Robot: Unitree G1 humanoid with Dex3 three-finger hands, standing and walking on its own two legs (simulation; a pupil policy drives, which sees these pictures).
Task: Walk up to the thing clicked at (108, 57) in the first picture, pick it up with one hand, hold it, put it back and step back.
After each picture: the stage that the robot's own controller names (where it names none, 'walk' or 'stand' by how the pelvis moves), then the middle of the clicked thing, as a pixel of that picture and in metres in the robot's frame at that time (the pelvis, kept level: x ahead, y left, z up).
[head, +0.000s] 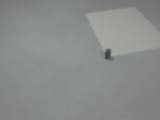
stand; (107, 54) +1.26 -0.26 -0.72
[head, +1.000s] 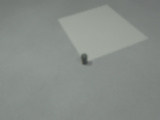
walk; (84, 59) +1.16 +0.10 -0.70
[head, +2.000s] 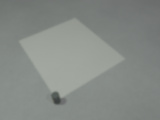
walk; (56, 98) +0.67 +0.29 -0.71
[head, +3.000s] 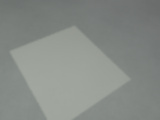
walk; out of the picture +0.39 +0.19 -0.71
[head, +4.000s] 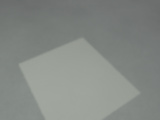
stand; out of the picture +0.32 +0.20 -0.72
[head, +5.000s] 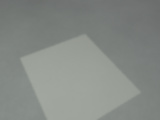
stand; out of the picture +0.33 +0.20 -0.72
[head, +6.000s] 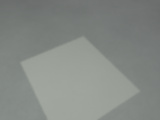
stand; out of the picture +0.35 +0.21 -0.73
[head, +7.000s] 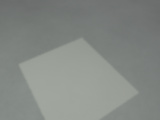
stand; out of the picture +0.34 +0.22 -0.73
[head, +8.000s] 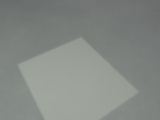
stand; out of the picture +0.33 +0.22 -0.73
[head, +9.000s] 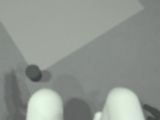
go down; (34, 73) +0.41 +0.22 -0.38
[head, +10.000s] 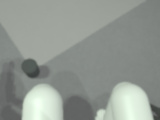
approach; (31, 69) +0.42 +0.23 -0.32
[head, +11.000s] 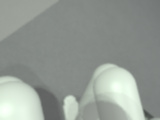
close in; out of the picture +0.41 +0.27 -0.23
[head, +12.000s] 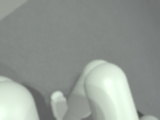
close; out of the picture +0.40 +0.28 -0.23
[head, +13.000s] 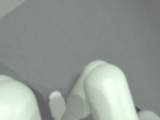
lift; out of the picture +0.38 +0.27 -0.23
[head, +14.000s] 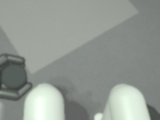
lift; (15, 79) +0.33 +0.24 -0.07
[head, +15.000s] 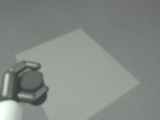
hold; (34, 88) +0.33 +0.17 +0.06
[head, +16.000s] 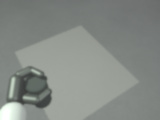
hold; (39, 91) +0.33 +0.17 +0.01
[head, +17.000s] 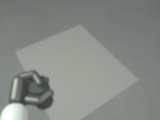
hold; (41, 93) +0.33 +0.17 +0.00
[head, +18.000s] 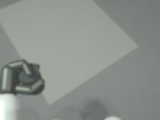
crouch; (32, 80) +0.37 +0.18 -0.06
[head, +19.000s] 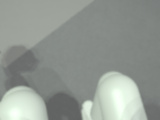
lower; out of the picture +0.47 +0.26 -0.12
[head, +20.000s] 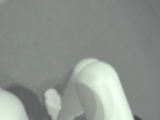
lower; out of the picture +0.43 +0.29 -0.23
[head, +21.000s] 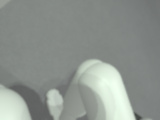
lower; out of the picture +0.43 +0.29 -0.23
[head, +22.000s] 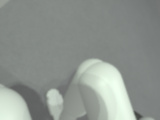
lower; out of the picture +0.43 +0.29 -0.23
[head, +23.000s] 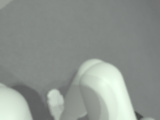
lower; out of the picture +0.43 +0.29 -0.23
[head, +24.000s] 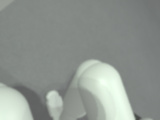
open; out of the picture +0.42 +0.26 -0.23
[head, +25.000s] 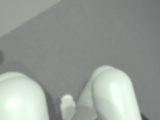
stand; out of the picture +0.42 +0.24 -0.24
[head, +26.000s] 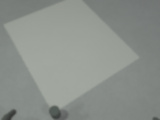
stand; (55, 112) +0.38 +0.17 -0.59
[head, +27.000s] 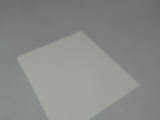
stand; out of the picture +0.37 +0.17 -0.67
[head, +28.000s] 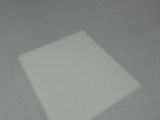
stand; out of the picture +0.37 +0.16 -0.67
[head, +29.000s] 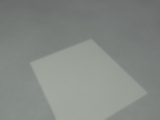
stand; out of the picture +0.39 +0.15 -0.72
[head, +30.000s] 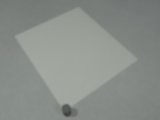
walk; (66, 110) +0.45 +0.12 -0.70
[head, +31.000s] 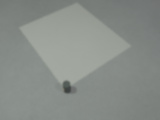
walk; (66, 87) +0.67 +0.15 -0.69
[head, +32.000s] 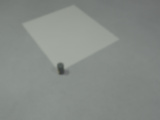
stand; (60, 68) +0.97 +0.24 -0.70
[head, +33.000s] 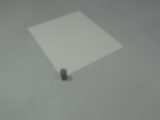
stand; (63, 74) +0.94 +0.21 -0.72
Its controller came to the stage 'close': yes
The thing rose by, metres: 0.72
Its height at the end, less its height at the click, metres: +0.00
